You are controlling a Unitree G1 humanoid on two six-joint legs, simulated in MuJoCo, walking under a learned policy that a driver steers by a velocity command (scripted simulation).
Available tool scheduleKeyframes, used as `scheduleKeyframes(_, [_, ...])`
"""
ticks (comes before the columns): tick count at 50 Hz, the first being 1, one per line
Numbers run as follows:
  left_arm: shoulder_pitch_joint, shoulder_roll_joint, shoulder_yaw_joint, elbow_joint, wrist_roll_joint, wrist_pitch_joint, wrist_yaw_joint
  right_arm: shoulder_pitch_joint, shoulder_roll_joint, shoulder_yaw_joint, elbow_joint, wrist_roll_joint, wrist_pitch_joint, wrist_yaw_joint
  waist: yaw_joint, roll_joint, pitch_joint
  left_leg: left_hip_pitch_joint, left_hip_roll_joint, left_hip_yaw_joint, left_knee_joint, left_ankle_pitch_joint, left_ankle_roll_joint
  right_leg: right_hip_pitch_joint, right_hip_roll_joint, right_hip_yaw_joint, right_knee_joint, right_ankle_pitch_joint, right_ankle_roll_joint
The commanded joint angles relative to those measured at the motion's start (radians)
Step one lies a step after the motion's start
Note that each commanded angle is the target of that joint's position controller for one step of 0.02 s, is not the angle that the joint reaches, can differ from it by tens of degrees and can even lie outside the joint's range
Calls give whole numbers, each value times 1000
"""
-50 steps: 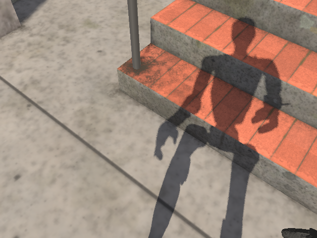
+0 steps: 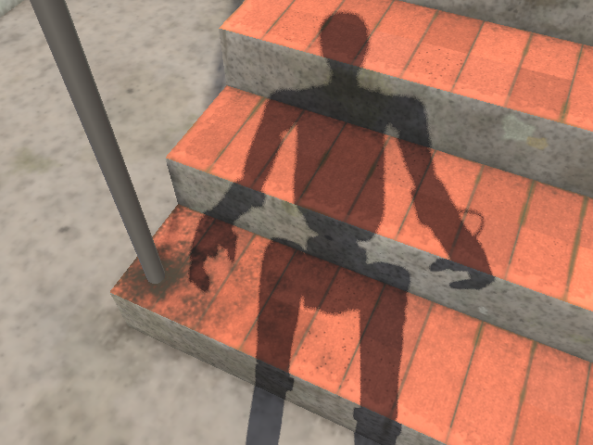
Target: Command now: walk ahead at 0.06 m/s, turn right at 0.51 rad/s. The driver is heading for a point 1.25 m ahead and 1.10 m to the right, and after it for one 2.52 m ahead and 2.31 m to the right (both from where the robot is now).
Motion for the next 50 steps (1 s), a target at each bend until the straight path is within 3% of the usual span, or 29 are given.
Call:
scheduleKeyframes(1, [-62, 157, 38, -81, -6, 2, 10, 56, -99, -31, -48, 9, -28, 7, -55, -161, -139, 167, -33, 32, -174, 52, 16, 70, -217, 287, -87, 34, -137])
scheduleKeyframes(2, [-71, 141, 32, -88, -11, 5, 11, 84, -106, -36, -39, 9, -36, 9, -75, -158, -137, 239, -22, 40, -293, 122, 34, 61, -193, 288, -49, 49, -110])
scheduleKeyframes(3, [-56, 100, 19, -91, -4, 7, 12, 104, -154, -48, -40, -1, -39, 5, -70, -106, -151, 342, 88, -25, -361, 160, 75, -1, -150, 254, 34, -80, -61])
scheduleKeyframes(4, [4, 35, 3, -107, 7, 2, 6, 58, -246, -67, -59, -29, -27, -5, -2, 171, -156, 432, 322, -273, -381, 319, 201, -169, -7, 82, 259, -372, 6])
scheduleKeyframes(5, [2, 112, 22, -106, 10, -10, 6, 52, -205, -62, -65, -60, -21, -2, -26, 229, -143, 377, 425, -404, -401, 435, 327, -260, 15, -2, 482, -506, 56])
scheduleKeyframes(6, [26, 173, 43, -84, 6, -10, 5, 27, -154, -46, -82, -52, -23, -3, -19, 151, -137, 365, 402, -340, -384, 449, 334, -258, -28, 18, 617, -458, 77])
scheduleKeyframes(8, [52, 162, 53, -52, 2, 18, 17, -28, -113, -37, -94, -18, -26, -1, -5, 110, -114, 366, 296, -162, -355, 412, 262, -281, -57, -9, 713, -353, 120])
scheduleKeyframes(9, [41, 143, 49, -58, 5, 28, 16, -32, -110, -34, -90, -13, -23, -5, -13, 122, -96, 353, 278, -114, -355, 437, 262, -288, -64, -25, 743, -316, 140])
scheduleKeyframes(13, [-46, 84, 28, -117, -14, 25, 3, 26, -126, -40, -65, -17, 2, -25, -63, 170, -100, 416, 264, -8, -370, 497, 291, -285, -97, -97, 617, -252, 176])
scheduleKeyframes(17, [-68, 71, 17, -145, 0, 17, -16, 7, -176, -59, -65, -21, 16, -19, -74, 170, -136, 400, 292, 61, -362, 523, 300, -136, -130, -145, 437, -258, 159])
scheduleKeyframes(20, [-71, 83, 18, -158, 4, 23, -24, 8, -197, -68, -47, -4, 17, -14, -76, 179, -122, 401, 324, 68, -345, 499, 290, -71, -125, -179, 295, -254, 129])
scheduleKeyframes(23, [-5, 92, 30, -144, -4, 36, -36, -11, -191, -72, -32, 26, 10, -5, -30, 173, -127, 363, 311, 117, -255, 442, 229, 83, -97, -214, 41, -80, 48])
scheduleKeyframes(24, [34, 123, 44, -130, -2, 37, -33, 45, -159, -65, -6, 25, 5, 0, -23, 108, -135, 286, 270, 170, -169, 331, 165, 205, -92, -176, -54, 25, 9])
scheduleKeyframes(25, [75, 207, 69, -131, -4, 37, -16, 62, -106, -50, -12, -13, -1, 8, -30, -114, -144, 59, 180, 263, 65, 28, 65, 388, -258, 57, -84, 353, -62])
scheduleKeyframes(26, [82, 300, 83, -153, 27, 25, -14, -22, -72, -34, -83, -42, -6, 2, -8, -320, -143, -203, 25, 218, 277, -391, -6, 411, -492, 395, -89, 559, -284])
scheduleKeyframes(27, [83, 239, 71, -158, 47, 0, -19, -78, -128, -51, -81, -27, -5, -5, 39, -173, -192, -201, 39, 75, 438, -401, -4, 378, -479, 364, -109, 489, -332])
scheduleKeyframes(28, [28, 213, 61, -157, 42, -15, -17, -62, -145, -58, -75, -4, -2, -4, 0, -150, -158, -197, 56, 49, 462, -314, 10, 330, -419, 265, -115, 415, -278])
scheduleKeyframes(29, [-33, 190, 60, -163, 20, -20, -9, -32, -144, -63, -50, -1, 2, -12, -31, -113, -134, -197, 67, 44, 434, -229, 11, 303, -357, 204, -113, 315, -217])
scheduleKeyframes(30, [-68, 166, 51, -168, 0, -17, -2, -27, -154, -67, -44, -10, 6, -20, -41, -119, -118, -196, 66, 41, 410, -173, 3, 280, -337, 185, -114, 294, -188])
scheduleKeyframes(33, [-67, 153, 41, -171, 6, -8, 11, 7, -127, -64, -40, -9, 0, -15, -57, -134, -143, -111, 24, 55, 385, -82, -15, 223, -291, 151, -111, 318, -183])
scheduleKeyframes(38, [-46, 178, 49, -168, 3, 0, 19, -32, -102, -51, -55, -5, -5, -7, -30, -155, -126, -51, -5, 36, 138, -52, -24, 218, -276, 219, -103, 167, -179])
scheduleKeyframes(41, [-46, 178, 49, -168, -1, 1, 12, -39, -111, -49, -64, 7, -16, 6, -17, -181, -104, 32, -17, 47, 12, -67, -5, 141, -252, 292, -153, -228, -183])
scheduleKeyframes(43, [-50, 177, 46, -167, -2, 0, 8, -38, -119, -52, -71, 17, -34, 13, -21, -195, -77, 98, -30, 55, -76, -87, 15, 96, -237, 341, -160, -329, -180])
scheduleKeyframes(45, [-70, 160, 39, -170, -7, 0, 9, 20, -115, -55, -55, 25, -55, 19, -64, -174, -74, 229, -26, 66, -254, 2, 46, 56, -201, 359, -125, -364, -153])
scheduleKeyframes(46, [-71, 132, 29, -173, -9, -2, 10, 61, -122, -60, -43, 24, -61, 16, -86, -144, -81, 342, 3, 65, -343, 53, 69, -3, -160, 333, -75, -369, -118])
scheduleKeyframes(47, [-62, 72, 10, -179, -5, -8, 8, 141, -160, -68, -29, 10, -63, 10, -105, -47, -135, 516, 147, -58, -370, 11, 121, -125, -100, 249, 101, -447, -60])
scheduleKeyframes(48, [-78, 29, 0, -224, -11, -21, 5, 207, -244, -84, -13, -22, -60, 13, -105, 187, -116, 568, 336, -372, -470, -249, 246, -356, 38, 36, 348, -486, -9])
scheduleKeyframes(49, [-118, 112, 17, -252, -3, -34, 2, 180, -233, -85, -18, -35, -72, 23, -101, 202, -35, 474, 429, -495, -518, -358, 321, -445, -64, 37, 514, -433, 7])
scheduleKeyframes(50, [-98, 150, 32, -239, -4, -35, -4, 125, -174, -69, -37, -21, -77, 18, -80, 171, 2, 450, 388, -411, -523, -356, 300, -459, -100, 31, 583, -356, 19])
Velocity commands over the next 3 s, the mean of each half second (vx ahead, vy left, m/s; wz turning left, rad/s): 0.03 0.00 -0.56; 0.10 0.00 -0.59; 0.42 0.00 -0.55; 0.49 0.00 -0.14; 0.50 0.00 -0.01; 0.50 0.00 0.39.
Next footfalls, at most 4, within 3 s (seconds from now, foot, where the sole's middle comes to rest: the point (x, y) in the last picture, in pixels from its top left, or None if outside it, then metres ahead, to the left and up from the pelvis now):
0.06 left None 0.10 0.14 -0.78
0.48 right None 0.03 -0.12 -0.78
0.94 left None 0.15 0.07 -0.78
1.38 right None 0.12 -0.29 -0.78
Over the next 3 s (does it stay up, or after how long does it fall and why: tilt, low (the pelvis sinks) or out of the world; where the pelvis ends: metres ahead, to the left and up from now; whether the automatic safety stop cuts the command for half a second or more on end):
stays up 0.60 -0.87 0.33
